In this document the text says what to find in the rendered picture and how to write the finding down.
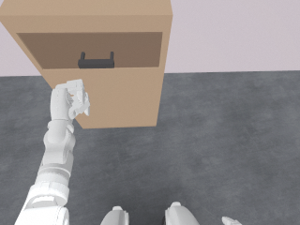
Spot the handle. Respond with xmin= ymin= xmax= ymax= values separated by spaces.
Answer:
xmin=78 ymin=52 xmax=114 ymax=69

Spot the cabinet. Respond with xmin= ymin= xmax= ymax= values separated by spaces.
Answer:
xmin=0 ymin=0 xmax=173 ymax=129

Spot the drawer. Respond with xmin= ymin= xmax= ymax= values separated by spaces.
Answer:
xmin=19 ymin=32 xmax=163 ymax=69

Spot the robot left hand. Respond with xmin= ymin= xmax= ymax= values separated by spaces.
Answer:
xmin=50 ymin=79 xmax=91 ymax=124

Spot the left robot shin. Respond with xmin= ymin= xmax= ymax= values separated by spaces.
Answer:
xmin=112 ymin=206 xmax=123 ymax=210

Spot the left robot forearm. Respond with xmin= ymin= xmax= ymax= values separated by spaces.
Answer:
xmin=14 ymin=119 xmax=76 ymax=225

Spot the robot left upper arm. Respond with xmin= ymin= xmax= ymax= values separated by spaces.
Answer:
xmin=17 ymin=205 xmax=69 ymax=225

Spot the robot left thigh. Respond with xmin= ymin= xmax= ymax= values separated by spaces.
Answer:
xmin=100 ymin=209 xmax=129 ymax=225

